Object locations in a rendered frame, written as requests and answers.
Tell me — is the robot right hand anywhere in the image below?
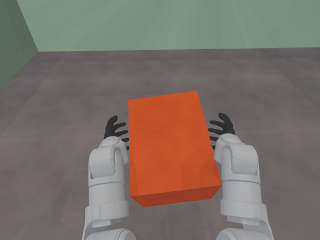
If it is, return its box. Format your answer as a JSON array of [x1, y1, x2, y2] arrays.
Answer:
[[207, 112, 235, 150]]

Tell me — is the robot left forearm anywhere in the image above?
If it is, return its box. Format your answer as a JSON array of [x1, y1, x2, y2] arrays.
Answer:
[[82, 136, 129, 240]]

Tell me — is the robot right forearm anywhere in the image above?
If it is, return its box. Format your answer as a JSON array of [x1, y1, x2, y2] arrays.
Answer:
[[213, 133, 274, 240]]

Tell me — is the carton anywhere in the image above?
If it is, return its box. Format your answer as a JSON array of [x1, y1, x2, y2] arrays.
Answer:
[[128, 90, 222, 207]]

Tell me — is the robot left hand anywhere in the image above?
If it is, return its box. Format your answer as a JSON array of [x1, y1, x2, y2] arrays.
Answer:
[[104, 115, 129, 150]]

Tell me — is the left robot upper arm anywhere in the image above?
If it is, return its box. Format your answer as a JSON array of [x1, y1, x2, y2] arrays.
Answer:
[[86, 228, 136, 240]]

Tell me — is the right robot upper arm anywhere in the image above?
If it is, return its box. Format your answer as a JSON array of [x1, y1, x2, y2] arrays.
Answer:
[[216, 228, 271, 240]]

